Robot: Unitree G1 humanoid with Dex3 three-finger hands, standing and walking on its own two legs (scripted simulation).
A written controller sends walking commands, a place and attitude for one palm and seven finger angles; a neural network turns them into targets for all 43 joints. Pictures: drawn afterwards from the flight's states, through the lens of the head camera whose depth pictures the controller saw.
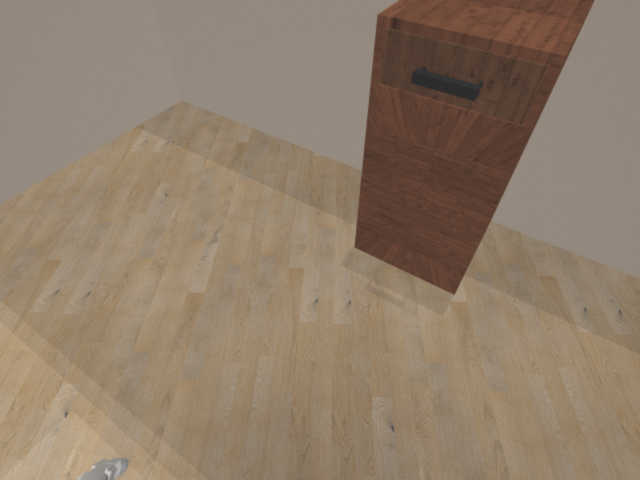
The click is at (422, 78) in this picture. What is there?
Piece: drawer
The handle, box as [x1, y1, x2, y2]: [411, 66, 483, 100]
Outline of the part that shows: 411,78 412,83 474,100 477,96 483,82 480,81 477,84 455,79 426,71 426,67 423,66 420,69 417,68 413,71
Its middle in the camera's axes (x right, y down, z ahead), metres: +0.31 -0.38 +0.94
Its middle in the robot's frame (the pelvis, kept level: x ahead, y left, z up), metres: +0.98 -0.26 +0.03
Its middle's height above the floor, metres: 0.80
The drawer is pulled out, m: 0.00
